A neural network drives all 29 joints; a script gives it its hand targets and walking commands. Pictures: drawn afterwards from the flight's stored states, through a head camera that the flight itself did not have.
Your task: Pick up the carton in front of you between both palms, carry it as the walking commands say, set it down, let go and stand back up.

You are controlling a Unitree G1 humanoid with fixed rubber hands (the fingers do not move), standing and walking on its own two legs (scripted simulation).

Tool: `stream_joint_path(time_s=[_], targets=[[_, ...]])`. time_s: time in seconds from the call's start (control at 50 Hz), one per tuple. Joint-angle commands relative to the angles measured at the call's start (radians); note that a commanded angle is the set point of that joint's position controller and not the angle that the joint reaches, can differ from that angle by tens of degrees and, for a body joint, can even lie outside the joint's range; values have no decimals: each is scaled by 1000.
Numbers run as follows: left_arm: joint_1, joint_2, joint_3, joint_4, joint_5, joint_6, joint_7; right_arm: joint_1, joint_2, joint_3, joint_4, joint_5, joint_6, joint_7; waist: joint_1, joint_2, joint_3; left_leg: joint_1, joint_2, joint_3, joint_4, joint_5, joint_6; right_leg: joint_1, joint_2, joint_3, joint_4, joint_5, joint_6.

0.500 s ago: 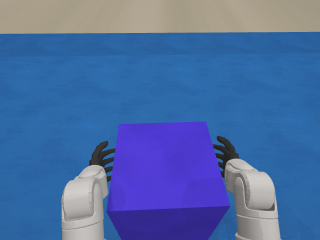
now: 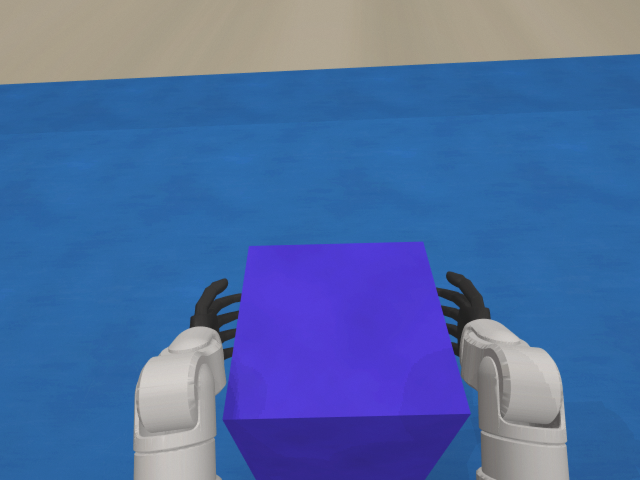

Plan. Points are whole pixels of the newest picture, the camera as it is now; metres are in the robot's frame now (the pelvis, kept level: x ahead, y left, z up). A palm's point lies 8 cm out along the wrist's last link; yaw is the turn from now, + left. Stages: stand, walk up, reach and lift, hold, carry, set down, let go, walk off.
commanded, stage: carry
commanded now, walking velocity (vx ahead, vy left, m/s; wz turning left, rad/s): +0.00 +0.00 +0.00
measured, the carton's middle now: (338, 369) +0.26 +0.00 +0.00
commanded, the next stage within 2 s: hold in 1.92 s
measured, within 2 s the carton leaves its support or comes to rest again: neither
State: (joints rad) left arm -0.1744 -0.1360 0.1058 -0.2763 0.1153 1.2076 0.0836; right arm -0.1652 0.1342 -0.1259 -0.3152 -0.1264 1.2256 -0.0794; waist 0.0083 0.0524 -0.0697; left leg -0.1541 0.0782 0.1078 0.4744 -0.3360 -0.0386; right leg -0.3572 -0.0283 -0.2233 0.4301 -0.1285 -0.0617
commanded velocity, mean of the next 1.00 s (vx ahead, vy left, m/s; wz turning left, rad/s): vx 0.00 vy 0.00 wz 0.00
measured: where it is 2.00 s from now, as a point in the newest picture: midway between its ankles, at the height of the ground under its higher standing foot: outside the picture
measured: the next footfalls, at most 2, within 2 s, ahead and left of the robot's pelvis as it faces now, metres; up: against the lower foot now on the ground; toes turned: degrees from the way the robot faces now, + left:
none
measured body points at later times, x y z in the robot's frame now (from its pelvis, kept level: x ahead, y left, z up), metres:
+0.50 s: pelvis +0.05 +0.02 +0.00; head +0.03 +0.02 +0.45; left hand +0.32 +0.18 +0.07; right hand +0.33 -0.12 +0.08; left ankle -0.08 +0.11 -0.73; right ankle +0.06 -0.09 -0.73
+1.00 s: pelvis +0.00 +0.02 -0.01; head -0.03 +0.02 +0.44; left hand +0.26 +0.18 +0.05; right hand +0.27 -0.12 +0.05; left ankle -0.08 +0.11 -0.74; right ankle +0.06 -0.09 -0.74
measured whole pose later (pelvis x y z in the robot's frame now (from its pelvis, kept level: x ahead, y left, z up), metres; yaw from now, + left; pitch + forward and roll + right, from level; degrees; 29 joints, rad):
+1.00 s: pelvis +0.00 +0.02 -0.01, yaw +2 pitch +1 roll +0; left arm -0.10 -0.13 0.09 -0.20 0.15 1.11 0.06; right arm -0.10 0.13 -0.09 -0.20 -0.15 1.11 -0.05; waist 0.00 0.01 -0.11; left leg -0.14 0.06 0.18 0.53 -0.41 0.01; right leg -0.37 -0.09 -0.19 0.55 -0.19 -0.01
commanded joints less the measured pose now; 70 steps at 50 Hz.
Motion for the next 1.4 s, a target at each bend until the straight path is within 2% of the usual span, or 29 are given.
stream_joint_path(time_s=[0.0, 0.02, 0.08, 0.14, 0.18, 0.3, 0.34, 0.46, 0.58, 0.62, 0.7, 0.8, 0.9, 1.0, 1.22, 1.32, 1.38], targets=[[-488, -969, -709, -121, -423, -21, -266, -533, 952, 766, -124, 435, -25, 252, -3, -102, -386, -5, 71, -32, -56, 258, -7, 372, -169, 147, 20, 459, 14], [-479, -961, -710, -127, -426, -21, -262, -520, 946, 764, -122, 437, -21, 251, -4, -85, -386, 14, 80, -26, -21, 345, -7, 352, -163, 142, 48, 527, 12], [-434, -918, -709, -133, -415, -10, -249, -449, 910, 748, -102, 427, -13, 248, -6, -59, -399, 18, 76, -27, 21, 500, -6, 341, -161, 135, 120, 669, -1], [-392, -898, -708, -103, -398, -1, -246, -388, 894, 730, -53, 406, -9, 250, -5, -40, -397, 18, 68, -20, 42, 587, -7, 319, -156, 124, 153, 729, -4], [-409, -903, -715, -103, -401, -1, -249, -399, 901, 728, -49, 405, -12, 254, -5, -38, -376, 22, 67, -16, 32, 607, -7, 290, -148, 116, 158, 704, 2], [-455, -911, -728, -128, -419, -2, -252, -437, 907, 726, -71, 415, -16, 255, -8, -12, -325, 86, 86, -5, 25, 745, 2, 200, -113, 90, 147, 504, 35], [-450, -907, -728, -126, -419, 0, -252, -429, 902, 724, -69, 411, -15, 253, -9, -9, -321, 89, 89, 0, 32, 764, 4, 200, -110, 87, 146, 487, 39], [-444, -904, -725, -114, -417, 4, -254, -431, 898, 724, -64, 409, -12, 254, -9, -25, -315, 72, 89, 8, 29, 700, 9, 213, -125, 98, 155, 498, 35], [-448, -909, -722, -112, -414, 2, -252, -444, 900, 729, -70, 417, -11, 257, -10, -12, -300, 76, 106, 13, 30, 698, 26, 172, -122, 95, 171, 359, 38], [-460, -911, -724, -123, -418, 2, -253, -452, 905, 731, -77, 419, -13, 258, -10, -11, -293, 54, 106, 18, 31, 638, 33, 176, -124, 94, 163, 331, 38], [-437, -923, -727, -106, -410, -4, -258, -428, 917, 735, -60, 409, -19, 261, -9, -33, -283, 19, 90, 21, 16, 483, 33, 195, -138, 107, 145, 356, 33], [-410, -929, -734, -56, -383, -40, -267, -406, 925, 752, -16, 387, -55, 270, -8, -44, -259, -11, 86, 14, -5, 368, 37, 190, -145, 115, 120, 321, 35], [-420, -899, -724, -23, -349, -101, -267, -422, 898, 745, 23, 354, -117, 270, -7, -49, -222, -49, 85, 1, -42, 232, 47, 175, -147, 123, 84, 217, 39], [-406, -861, -691, 21, -310, -164, -266, -402, 867, 711, 75, 310, -181, 263, -7, -51, -210, -71, 82, -7, -60, 159, 54, 168, -147, 130, 63, 164, 41], [-421, -798, -553, 204, -182, -365, -263, -416, 804, 572, 255, 180, -382, 257, -7, -52, -200, -113, 82, -23, -77, 80, 63, 152, -148, 131, 41, 95, 51], [-480, -817, -466, 337, -123, -483, -271, -470, 825, 487, 385, 119, -498, 263, -7, -54, -214, -120, 80, -23, -73, 72, 66, 157, -146, 133, 40, 98, 51], [-519, -852, -448, 394, -106, -545, -280, -506, 860, 466, 441, 102, -559, 271, -7, -56, -232, -113, 78, -23, -64, 86, 68, 162, -145, 133, 42, 114, 49]])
